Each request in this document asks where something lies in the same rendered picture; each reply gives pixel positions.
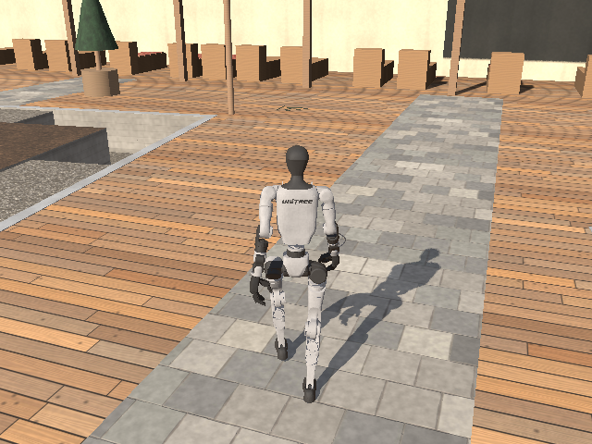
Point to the robot right forearm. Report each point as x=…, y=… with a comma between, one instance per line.
x=333, y=242

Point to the robot right hand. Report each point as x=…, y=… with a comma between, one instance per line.
x=326, y=257

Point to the robot left forearm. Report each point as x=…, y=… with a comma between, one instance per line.
x=259, y=255

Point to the robot right foot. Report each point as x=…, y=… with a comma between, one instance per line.
x=309, y=394

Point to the right robot shin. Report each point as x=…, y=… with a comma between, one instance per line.
x=311, y=356

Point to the right robot upper arm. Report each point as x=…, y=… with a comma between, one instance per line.
x=328, y=207

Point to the left robot upper arm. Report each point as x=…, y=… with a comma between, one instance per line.
x=268, y=194

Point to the robot left hand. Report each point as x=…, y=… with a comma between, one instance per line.
x=254, y=283

